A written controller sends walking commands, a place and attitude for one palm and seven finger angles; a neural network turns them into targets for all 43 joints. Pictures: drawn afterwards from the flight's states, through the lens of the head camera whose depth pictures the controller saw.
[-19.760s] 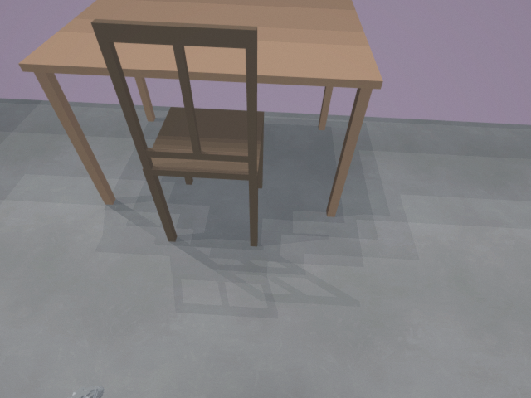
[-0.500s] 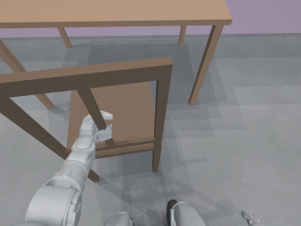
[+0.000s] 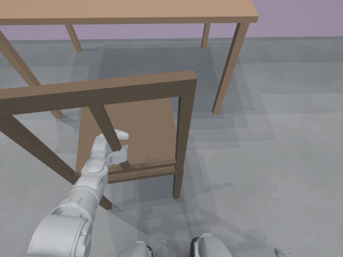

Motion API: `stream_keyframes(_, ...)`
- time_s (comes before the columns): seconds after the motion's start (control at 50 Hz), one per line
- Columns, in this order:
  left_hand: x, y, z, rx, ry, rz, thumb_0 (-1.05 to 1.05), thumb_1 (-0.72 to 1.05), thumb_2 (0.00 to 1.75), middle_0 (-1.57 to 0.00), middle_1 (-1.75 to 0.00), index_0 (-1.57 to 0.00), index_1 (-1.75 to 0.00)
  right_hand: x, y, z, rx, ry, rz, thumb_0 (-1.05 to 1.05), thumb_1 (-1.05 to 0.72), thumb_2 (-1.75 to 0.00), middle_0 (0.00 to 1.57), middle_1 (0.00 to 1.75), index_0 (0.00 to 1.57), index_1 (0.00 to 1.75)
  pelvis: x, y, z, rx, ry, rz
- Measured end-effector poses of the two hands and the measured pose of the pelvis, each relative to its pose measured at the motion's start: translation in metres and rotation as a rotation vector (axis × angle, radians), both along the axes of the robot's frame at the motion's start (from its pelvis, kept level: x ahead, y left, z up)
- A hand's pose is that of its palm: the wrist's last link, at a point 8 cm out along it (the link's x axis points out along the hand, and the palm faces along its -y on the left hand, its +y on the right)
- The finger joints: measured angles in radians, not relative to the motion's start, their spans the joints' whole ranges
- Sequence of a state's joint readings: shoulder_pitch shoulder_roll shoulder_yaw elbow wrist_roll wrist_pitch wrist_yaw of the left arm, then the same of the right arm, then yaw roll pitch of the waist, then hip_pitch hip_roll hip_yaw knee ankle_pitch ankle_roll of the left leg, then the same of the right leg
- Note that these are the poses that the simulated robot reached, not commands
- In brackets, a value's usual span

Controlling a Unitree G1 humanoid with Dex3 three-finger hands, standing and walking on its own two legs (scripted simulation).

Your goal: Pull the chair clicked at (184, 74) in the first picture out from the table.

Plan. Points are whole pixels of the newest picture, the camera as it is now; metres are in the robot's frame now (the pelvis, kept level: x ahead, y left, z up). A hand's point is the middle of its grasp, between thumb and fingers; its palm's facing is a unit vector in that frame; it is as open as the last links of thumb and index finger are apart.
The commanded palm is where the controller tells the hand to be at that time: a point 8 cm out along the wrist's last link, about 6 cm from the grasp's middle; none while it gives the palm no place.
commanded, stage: step backward, pulling the chair out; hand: left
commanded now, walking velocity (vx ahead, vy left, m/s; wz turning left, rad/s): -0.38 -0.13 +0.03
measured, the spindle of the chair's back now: (114, 143) +0.39 +0.16 -0.04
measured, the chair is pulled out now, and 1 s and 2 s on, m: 0.41 0.64 0.65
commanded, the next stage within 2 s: stop walking, hand still on the chair in 0.48 s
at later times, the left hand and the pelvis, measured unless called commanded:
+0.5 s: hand (121, 192) +0.27 +0.13 -0.06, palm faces +0.05 -0.98 -0.18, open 5.6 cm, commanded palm +0.28 +0.18 -0.05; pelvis -0.09 -0.01 +0.00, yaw -1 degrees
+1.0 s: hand (119, 253) +0.14 +0.12 -0.06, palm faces +0.04 -0.98 -0.18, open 5.6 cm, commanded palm +0.12 +0.17 -0.04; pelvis -0.13 -0.02 +0.01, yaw -2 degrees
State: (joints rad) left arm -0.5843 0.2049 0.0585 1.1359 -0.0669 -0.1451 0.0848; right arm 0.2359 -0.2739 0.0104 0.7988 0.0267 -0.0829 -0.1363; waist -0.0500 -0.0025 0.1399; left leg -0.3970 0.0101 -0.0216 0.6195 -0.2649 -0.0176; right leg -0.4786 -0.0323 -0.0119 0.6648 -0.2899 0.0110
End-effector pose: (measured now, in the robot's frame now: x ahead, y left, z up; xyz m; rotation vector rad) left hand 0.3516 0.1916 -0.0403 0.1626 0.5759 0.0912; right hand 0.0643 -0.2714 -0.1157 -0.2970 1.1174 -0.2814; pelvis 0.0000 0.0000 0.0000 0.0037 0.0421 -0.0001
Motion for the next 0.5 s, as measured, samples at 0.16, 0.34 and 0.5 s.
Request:
stream_keyframes(0.16,-0.031,-0.006,0.000,0.018,-0.005,0.038,0.07,0.64,0.78,-0.28,-1.20,-0.50,-1.45,-0.023,0.001,-0.010,0.087,-0.022,0.000,0.01,-0.90,-0.90,0.20,0.30,0.20,0.30,-0.028,-0.021,-0.001,-0.033,-0.017,-0.014)
stream_keyframes(0.34,-0.069,-0.010,0.001,0.003,0.008,0.004,0.06,0.64,0.76,-0.25,-1.20,-0.50,-1.45,-0.059,-0.016,-0.002,-0.010,-0.006,0.003,0.01,-0.90,-0.90,0.20,0.30,0.20,0.30,-0.066,-0.006,0.000,0.008,0.007,0.028)
stream_keyframes(0.5,-0.106,-0.010,0.001,-0.003,0.010,0.008,0.07,0.65,0.77,-0.25,-1.21,-0.50,-1.45,-0.085,-0.002,-0.002,0.045,-0.016,0.028,0.01,-0.90,-0.90,0.20,0.30,0.20,0.30,-0.092,-0.014,0.002,-0.011,-0.002,-0.014)
